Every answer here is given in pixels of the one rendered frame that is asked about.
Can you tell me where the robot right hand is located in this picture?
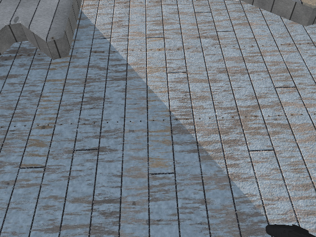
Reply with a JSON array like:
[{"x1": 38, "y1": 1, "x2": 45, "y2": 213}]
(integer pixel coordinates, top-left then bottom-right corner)
[{"x1": 266, "y1": 224, "x2": 316, "y2": 237}]

